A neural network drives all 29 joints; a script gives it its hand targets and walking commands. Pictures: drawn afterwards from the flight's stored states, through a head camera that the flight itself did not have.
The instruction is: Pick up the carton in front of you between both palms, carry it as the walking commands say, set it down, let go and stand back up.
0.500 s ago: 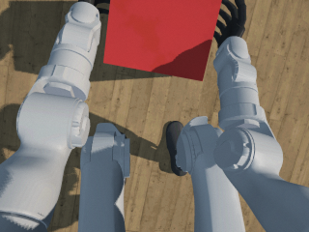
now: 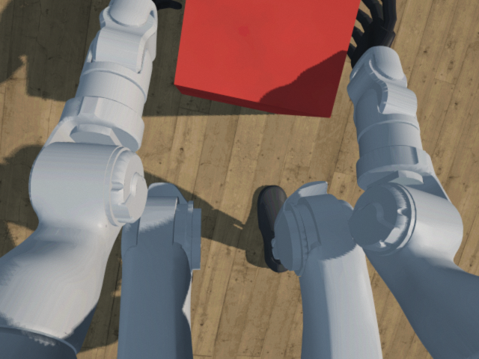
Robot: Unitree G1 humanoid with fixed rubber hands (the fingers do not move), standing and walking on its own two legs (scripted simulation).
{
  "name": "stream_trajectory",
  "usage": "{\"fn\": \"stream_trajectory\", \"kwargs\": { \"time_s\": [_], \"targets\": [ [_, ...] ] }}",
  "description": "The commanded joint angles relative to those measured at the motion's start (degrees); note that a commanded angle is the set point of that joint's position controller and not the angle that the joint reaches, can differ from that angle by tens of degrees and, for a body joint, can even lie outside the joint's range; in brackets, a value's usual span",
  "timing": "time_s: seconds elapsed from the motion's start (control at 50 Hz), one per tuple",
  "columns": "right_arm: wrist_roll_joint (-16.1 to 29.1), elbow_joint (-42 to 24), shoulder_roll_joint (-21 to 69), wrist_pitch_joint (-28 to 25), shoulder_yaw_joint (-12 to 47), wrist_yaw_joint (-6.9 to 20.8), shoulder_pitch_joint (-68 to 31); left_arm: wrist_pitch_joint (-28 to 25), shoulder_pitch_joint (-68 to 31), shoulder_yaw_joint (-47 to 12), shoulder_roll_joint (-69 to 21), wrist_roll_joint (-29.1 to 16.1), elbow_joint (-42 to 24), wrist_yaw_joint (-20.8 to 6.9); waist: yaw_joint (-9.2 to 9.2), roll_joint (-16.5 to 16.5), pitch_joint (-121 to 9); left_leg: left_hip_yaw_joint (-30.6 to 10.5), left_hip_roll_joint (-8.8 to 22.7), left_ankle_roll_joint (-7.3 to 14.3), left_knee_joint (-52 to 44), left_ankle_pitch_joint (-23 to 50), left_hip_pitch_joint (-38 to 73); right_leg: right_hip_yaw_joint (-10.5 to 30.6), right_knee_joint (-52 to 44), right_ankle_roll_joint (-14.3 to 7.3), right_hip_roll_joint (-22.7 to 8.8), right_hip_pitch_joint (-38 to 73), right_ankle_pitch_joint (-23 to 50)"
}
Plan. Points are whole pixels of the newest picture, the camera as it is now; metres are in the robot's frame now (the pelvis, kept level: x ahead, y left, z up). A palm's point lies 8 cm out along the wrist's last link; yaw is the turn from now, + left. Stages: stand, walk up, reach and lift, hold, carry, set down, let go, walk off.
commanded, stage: set down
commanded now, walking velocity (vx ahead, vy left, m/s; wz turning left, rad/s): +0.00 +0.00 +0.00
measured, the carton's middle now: (252, 41) +0.53 -0.01 -0.24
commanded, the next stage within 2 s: let go in 1.58 s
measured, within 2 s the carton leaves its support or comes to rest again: neither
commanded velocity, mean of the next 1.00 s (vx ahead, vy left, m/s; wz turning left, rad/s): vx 0.00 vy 0.00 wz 0.00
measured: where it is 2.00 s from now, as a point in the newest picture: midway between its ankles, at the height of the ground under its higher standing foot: (228, 252)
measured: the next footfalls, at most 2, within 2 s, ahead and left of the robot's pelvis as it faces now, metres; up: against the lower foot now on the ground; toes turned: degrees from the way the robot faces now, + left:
none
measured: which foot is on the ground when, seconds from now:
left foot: down 0.00-1.00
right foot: down 0.00-1.00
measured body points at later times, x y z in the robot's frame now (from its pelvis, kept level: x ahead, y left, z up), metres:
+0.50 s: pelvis -0.01 +0.00 +0.00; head +0.35 +0.07 +0.26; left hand +0.53 +0.21 -0.21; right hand +0.48 -0.19 -0.18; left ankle +0.09 +0.10 -0.34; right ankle +0.13 -0.12 -0.34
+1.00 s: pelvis +0.00 -0.01 +0.09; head +0.33 +0.03 +0.39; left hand +0.56 +0.21 -0.04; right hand +0.49 -0.17 -0.04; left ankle +0.09 +0.10 -0.34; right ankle +0.13 -0.12 -0.34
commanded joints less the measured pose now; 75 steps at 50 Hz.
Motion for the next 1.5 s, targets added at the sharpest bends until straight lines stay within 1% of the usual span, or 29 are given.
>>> {"fn": "stream_trajectory", "kwargs": {
  "time_s": [0.0,0.12,0.18,0.2,0.22,0.26,0.28,0.3,0.32,0.34,0.36,0.4,0.42,0.46,0.5,0.56,0.62,0.68,0.74,0.78,0.86,0.96,1.08,1.18,1.3,1.48],
  "targets": [
    [1.28,5.06,39.42,2.11,15.36,10.79,-16.17,0.61,-8.54,-7.84,-32.94,-0.28,2.93,-8.87,6.13,9.96,-41.2,-3.54,-1.43,1.71,-15.05,18.59,24.93,-2.45,-3.95,-0.77,3.34,18.58,11.25],
    [0.73,6.07,36.83,1.87,14.11,10.66,-13.7,0.47,-7.15,-7.66,-30.67,0.76,3.19,-8.51,5.67,9.73,-40.16,-4.0,-1.17,1.57,-14.84,19.59,25.73,-2.61,-3.45,-0.47,3.24,17.85,10.91],
    [1.0,6.55,34.75,1.35,13.56,10.04,-12.09,-0.11,-7.46,-8.48,-28.34,0.57,2.99,-7.88,4.89,9.64,-41.0,-4.24,-0.91,1.0,-14.53,20.91,27.27,-3.01,-3.12,0.19,2.88,18.7,11.67],
    [1.16,6.72,32.67,1.01,13.08,9.58,-10.82,-0.44,-7.14,-8.35,-26.03,0.45,2.99,-7.42,4.51,9.63,-41.46,-4.34,-0.73,0.69,-14.39,21.34,27.92,-3.24,-2.97,0.57,2.59,19.27,12.05],
    [1.26,6.91,28.97,0.52,12.26,8.75,-8.75,-0.92,-6.33,-7.72,-21.85,0.29,3.06,-6.6,4.16,9.67,-42.03,-4.41,-0.46,0.28,-14.24,21.71,28.64,-3.56,-2.82,1.03,2.15,19.98,12.43],
    [1.9,7.28,17.78,-1.3,10.4,5.92,-3.25,-2.37,-4.83,-6.54,-9.0,-0.7,2.75,-3.68,3.86,9.94,-43.51,-4.44,0.32,-0.67,-14.07,22.37,30.51,-4.09,-2.61,1.83,1.21,21.41,13.2],
    [2.85,7.29,9.53,-2.81,9.43,3.73,0.04,-3.45,-3.61,-5.95,0.04,-1.96,2.31,-1.36,3.48,10.23,-44.2,-4.39,0.81,-1.1,-13.93,22.56,31.58,-4.27,-2.56,2.08,0.71,22.26,13.76],
    [4.79,6.7,1.04,-4.64,9.24,1.29,2.43,-4.89,-2.82,-6.27,8.45,-3.86,1.2,1.29,3.12,10.61,-44.93,-4.5,1.34,-1.3,-13.98,22.55,32.16,-4.33,-2.6,2.23,0.14,22.86,14.7],
    [6.71,5.1,-4.38,-6.53,9.22,-0.87,3.35,-6.27,-3.31,-6.42,14.07,-6.04,0.2,3.54,2.22,10.79,-46.05,-5.0,1.75,-1.43,-13.96,23.23,32.05,-4.0,-2.73,2.11,-0.45,23.77,16.64],
    [9.0,4.32,-5.5,-7.99,10.69,-2.0,2.59,-7.42,-5.34,-7.86,15.1,-8.74,-0.94,4.47,1.63,11.7,-47.62,-5.52,2.03,-1.43,-13.64,24.89,32.64,-3.58,-2.47,1.73,-0.91,24.58,18.85],
    [11.48,4.35,-6.18,-9.14,12.37,-2.6,1.38,-8.44,-7.75,-9.47,15.5,-11.4,-2.02,4.81,1.02,12.84,-48.88,-6.09,2.35,-1.41,-13.08,26.65,33.7,-3.36,-2.05,1.37,-1.37,24.13,20.4],
    [15.67,3.47,-7.26,-10.38,16.0,-2.83,-2.07,-9.67,-13.49,-13.19,14.99,-15.94,-6.48,4.63,0.15,15.58,-51.56,-7.11,2.83,-1.56,-11.95,29.49,37.5,-3.4,-1.6,0.63,-2.17,21.97,21.52],
    [17.53,2.5,-7.66,-10.58,17.88,-2.71,-3.94,-9.9,-16.06,-14.8,14.97,-17.89,-8.67,4.32,-0.33,16.52,-53.11,-7.32,3.14,-1.62,-11.7,29.68,39.39,-3.46,-1.71,0.31,-2.54,21.17,21.21],
    [20.56,0.91,-8.19,-10.48,21.05,-2.59,-6.27,-9.68,-18.6,-17.18,15.42,-21.03,-10.99,3.56,-1.21,17.09,-55.64,-7.16,3.63,-1.69,-11.72,27.73,41.62,-3.73,-2.15,-0.2,-3.24,22.06,20.0],
    [22.06,-0.33,-8.95,-9.85,22.5,-2.98,-6.82,-8.71,-18.48,-18.44,16.45,-23.15,-10.32,2.72,-2.07,16.99,-57.3,-6.8,3.88,-1.64,-12.28,23.69,42.69,-4.13,-2.85,-0.47,-3.78,24.28,17.84],
    [21.65,-2.4,-9.87,-8.3,22.21,-4.43,-5.77,-6.85,-17.4,-18.73,18.38,-24.22,-6.95,1.56,-3.32,16.86,-59.08,-5.86,3.93,-1.43,-13.84,16.83,43.64,-4.67,-4.61,-0.69,-4.09,27.7,14.04],
    [20.26,-6.19,-9.88,-6.93,21.67,-6.18,-3.59,-5.53,-15.84,-17.7,19.7,-23.4,-5.24,1.02,-3.58,16.62,-63.98,-4.29,3.29,-1.12,-15.73,13.61,45.72,-5.17,-6.91,-0.97,-3.59,33.32,12.86],
    [18.15,-12.88,-9.08,-5.39,21.55,-7.81,-1.37,-4.45,-14.17,-14.85,21.24,-21.65,-7.45,0.97,-3.23,15.59,-70.02,-2.7,2.15,-0.6,-18.08,13.63,48.6,-5.63,-9.95,-1.14,-2.46,38.7,13.29],
    [15.05,-17.35,-8.01,-3.58,20.48,-8.86,0.43,-3.23,-11.63,-10.86,22.08,-19.28,-7.93,0.67,-2.83,13.98,-68.48,-1.61,1.24,-0.33,-20.64,13.12,46.71,-5.51,-13.54,-1.04,-1.72,40.14,12.99],
    [13.2,-18.49,-6.68,-2.87,19.6,-9.08,1.63,-3.0,-9.91,-9.03,21.54,-18.29,-7.18,0.2,-2.77,12.67,-65.04,-1.33,0.96,-0.31,-22.17,13.09,43.6,-5.18,-15.57,-0.75,-1.5,40.05,13.25],
    [11.42,-19.68,-3.91,-2.38,19.36,-8.69,4.27,-3.56,-7.39,-7.46,20.31,-17.38,-7.42,-0.96,-2.74,11.51,-62.56,-0.89,0.66,-0.43,-25.41,15.07,40.87,-4.58,-19.21,-0.19,-1.09,41.92,15.8],
    [11.13,-20.78,-1.65,-1.64,19.66,-8.09,7.34,-3.59,-5.54,-6.55,19.86,-16.27,-8.67,-2.33,-2.65,12.44,-64.52,-0.2,0.23,-1.0,-30.03,16.82,42.49,-4.04,-24.11,0.11,-0.77,45.3,17.85],
    [10.64,-24.78,-1.22,-0.37,18.95,-7.93,10.48,-2.39,-4.07,-5.15,20.3,-14.56,-12.63,-3.32,-2.64,14.67,-70.17,0.4,-0.43,-1.78,-35.71,20.07,50.33,-4.1,-30.18,0.14,-0.54,49.46,19.8],
    [10.13,-27.95,-1.3,0.67,18.37,-7.63,12.51,-1.11,-2.97,-4.17,20.08,-13.48,-15.48,-3.8,-3.01,15.99,-72.45,0.3,-0.97,-2.33,-40.84,22.83,57.43,-4.47,-35.5,0.14,-0.58,51.52,20.98],
    [9.22,-28.74,-0.74,1.22,17.67,-6.64,14.89,-0.27,-0.92,-3.38,18.66,-12.21,-15.83,-4.44,-3.61,16.22,-71.1,-0.26,-1.25,-2.69,-47.61,24.61,63.49,-4.53,-42.12,0.22,-0.94,53.37,21.52],
    [6.87,-28.57,0.0,0.72,15.94,-4.76,18.39,-0.54,2.35,-1.84,16.47,-9.96,-15.37,-4.95,-4.2,15.99,-69.12,-1.44,-1.23,-3.02,-57.95,28.41,73.14,-4.27,-52.16,0.29,-1.46,57.83,23.19]
  ]
}}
